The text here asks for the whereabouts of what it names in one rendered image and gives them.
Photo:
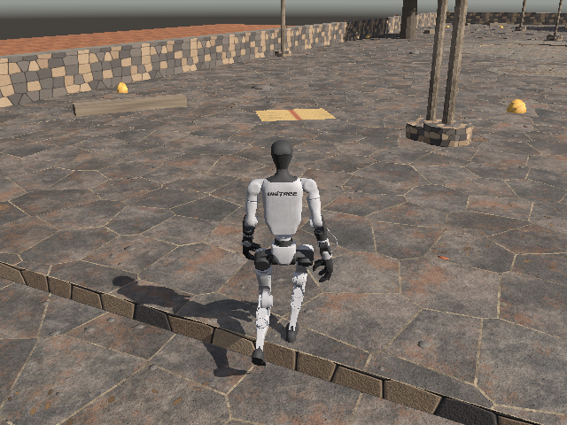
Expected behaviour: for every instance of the right robot forearm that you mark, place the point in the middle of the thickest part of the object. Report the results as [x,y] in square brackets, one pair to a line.
[323,241]

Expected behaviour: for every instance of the left robot forearm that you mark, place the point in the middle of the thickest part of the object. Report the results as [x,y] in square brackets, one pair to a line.
[247,234]

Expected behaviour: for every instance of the left robot hand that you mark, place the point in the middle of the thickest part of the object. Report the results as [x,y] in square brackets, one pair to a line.
[253,247]

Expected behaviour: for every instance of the robot right foot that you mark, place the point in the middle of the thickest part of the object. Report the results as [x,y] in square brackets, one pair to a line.
[290,334]

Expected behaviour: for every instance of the left robot upper arm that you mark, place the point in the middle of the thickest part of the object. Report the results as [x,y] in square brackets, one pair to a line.
[251,202]

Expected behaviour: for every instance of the right robot hand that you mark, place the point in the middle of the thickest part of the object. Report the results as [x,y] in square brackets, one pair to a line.
[328,269]

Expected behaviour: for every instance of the humanoid robot torso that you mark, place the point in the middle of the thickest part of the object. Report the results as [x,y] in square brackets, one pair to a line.
[282,203]

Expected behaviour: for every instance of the right robot upper arm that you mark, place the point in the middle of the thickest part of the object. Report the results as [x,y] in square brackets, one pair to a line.
[314,203]

